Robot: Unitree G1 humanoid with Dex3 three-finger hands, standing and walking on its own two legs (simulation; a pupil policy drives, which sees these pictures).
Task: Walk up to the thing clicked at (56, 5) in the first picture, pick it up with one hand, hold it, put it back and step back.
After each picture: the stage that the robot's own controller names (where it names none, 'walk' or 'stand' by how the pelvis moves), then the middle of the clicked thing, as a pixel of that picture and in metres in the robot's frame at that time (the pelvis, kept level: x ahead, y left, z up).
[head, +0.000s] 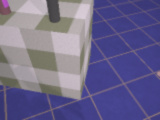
stand; (52, 0) +0.89 +0.22 +0.08
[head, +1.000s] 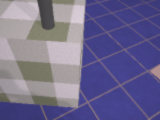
walk; (45, 4) +0.76 +0.20 +0.10
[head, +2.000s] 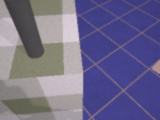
stand; (27, 29) +0.50 +0.23 +0.12
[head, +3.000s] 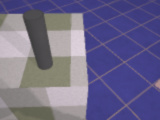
stand; (40, 43) +0.50 +0.21 +0.08
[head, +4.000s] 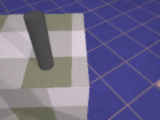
stand; (41, 44) +0.50 +0.20 +0.08
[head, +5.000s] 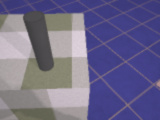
stand; (41, 44) +0.50 +0.20 +0.08
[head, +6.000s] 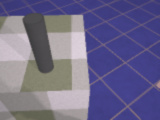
stand; (40, 46) +0.49 +0.20 +0.08
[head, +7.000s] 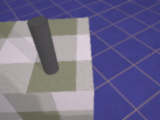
rise first; (45, 48) +0.48 +0.21 +0.08
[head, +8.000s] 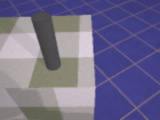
go down; (48, 44) +0.50 +0.20 +0.08
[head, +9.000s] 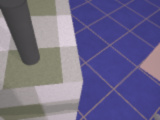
go down; (23, 35) +0.48 +0.19 +0.10
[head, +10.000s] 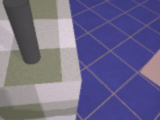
go down; (25, 34) +0.50 +0.20 +0.10
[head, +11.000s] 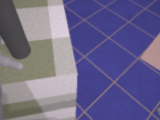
close in; (9, 26) +0.49 +0.21 +0.14
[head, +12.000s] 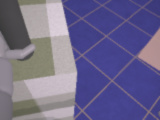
lift; (12, 26) +0.47 +0.19 +0.14
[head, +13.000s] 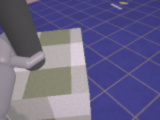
lift; (19, 28) +0.32 +0.16 +0.32
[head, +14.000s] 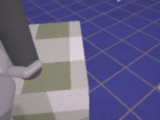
hold; (17, 39) +0.32 +0.18 +0.27
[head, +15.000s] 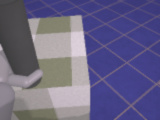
hold; (19, 48) +0.32 +0.18 +0.24
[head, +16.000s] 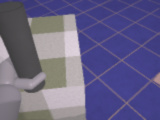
crouch; (23, 53) +0.34 +0.18 +0.20
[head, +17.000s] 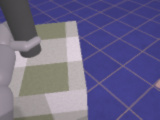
crouch; (18, 16) +0.42 +0.19 +0.29
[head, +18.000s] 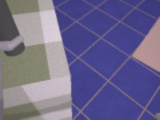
lower; out of the picture +0.51 +0.21 +0.16
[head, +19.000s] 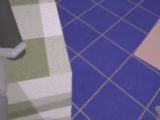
lower; (3, 23) +0.49 +0.20 +0.15
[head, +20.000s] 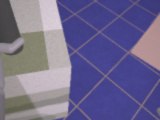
lower; (1, 18) +0.49 +0.20 +0.15
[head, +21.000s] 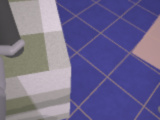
lower; (1, 20) +0.49 +0.21 +0.15
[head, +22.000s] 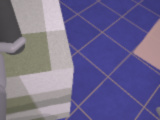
rest; (2, 17) +0.49 +0.21 +0.15
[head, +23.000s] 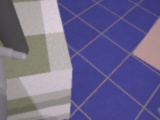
withdraw; (6, 24) +0.48 +0.20 +0.14
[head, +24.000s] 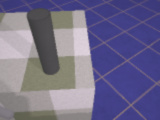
sink last; (46, 46) +0.45 +0.17 +0.12
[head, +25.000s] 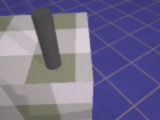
stand; (48, 42) +0.49 +0.19 +0.11
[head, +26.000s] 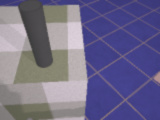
stand; (38, 38) +0.48 +0.19 +0.12
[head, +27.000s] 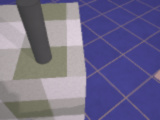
stand; (37, 34) +0.49 +0.20 +0.13
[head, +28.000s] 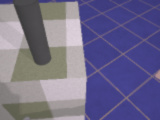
stand; (35, 34) +0.48 +0.20 +0.14
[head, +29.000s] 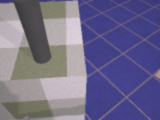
stand; (35, 32) +0.48 +0.20 +0.14
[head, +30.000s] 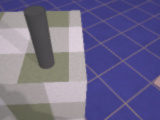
stand; (41, 41) +0.49 +0.19 +0.11
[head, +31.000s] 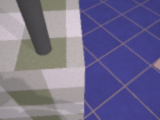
walk; (36, 26) +0.52 +0.20 +0.10
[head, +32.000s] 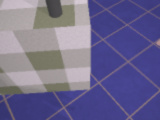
walk; out of the picture +0.75 +0.19 +0.10
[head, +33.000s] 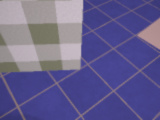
stand; out of the picture +1.04 +0.20 +0.10
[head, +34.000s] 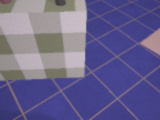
stand; out of the picture +1.03 +0.20 +0.08
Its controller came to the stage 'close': yes
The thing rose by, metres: 0.22
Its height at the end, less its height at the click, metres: +0.00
